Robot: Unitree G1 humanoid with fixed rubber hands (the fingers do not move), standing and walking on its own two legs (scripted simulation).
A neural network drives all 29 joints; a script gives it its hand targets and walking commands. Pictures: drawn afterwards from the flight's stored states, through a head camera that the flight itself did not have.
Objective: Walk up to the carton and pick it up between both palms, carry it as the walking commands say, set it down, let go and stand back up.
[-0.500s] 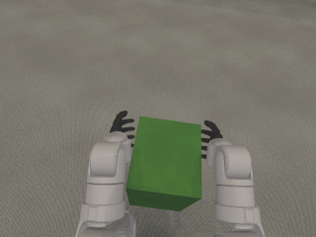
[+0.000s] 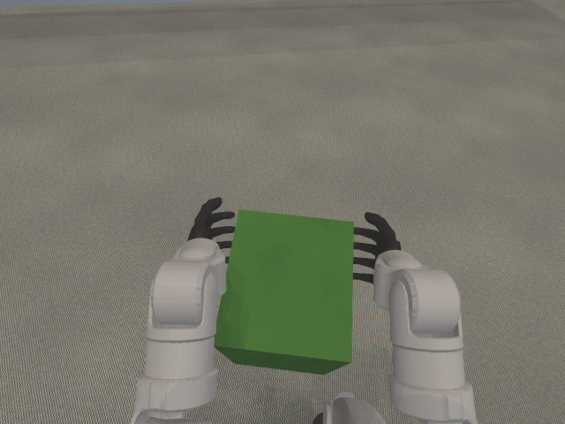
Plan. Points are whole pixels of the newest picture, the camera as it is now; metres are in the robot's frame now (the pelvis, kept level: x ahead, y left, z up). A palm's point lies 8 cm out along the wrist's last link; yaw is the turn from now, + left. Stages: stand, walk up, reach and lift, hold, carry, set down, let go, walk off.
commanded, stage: carry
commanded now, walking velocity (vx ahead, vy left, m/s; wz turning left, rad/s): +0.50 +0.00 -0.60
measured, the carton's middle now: (286, 302) +0.29 +0.01 -0.01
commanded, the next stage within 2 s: none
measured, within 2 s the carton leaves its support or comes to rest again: neither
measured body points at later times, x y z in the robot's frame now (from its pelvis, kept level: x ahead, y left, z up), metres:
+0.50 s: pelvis +0.29 -0.06 +0.00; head +0.34 -0.09 +0.45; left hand +0.64 -0.02 +0.08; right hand +0.58 -0.25 +0.06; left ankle +0.40 +0.07 -0.71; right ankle +0.24 -0.10 -0.75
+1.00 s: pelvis +0.56 -0.18 -0.03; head +0.57 -0.18 +0.42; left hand +0.90 -0.25 +0.07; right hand +0.76 -0.45 +0.07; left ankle +0.48 +0.04 -0.74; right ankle +0.61 -0.30 -0.75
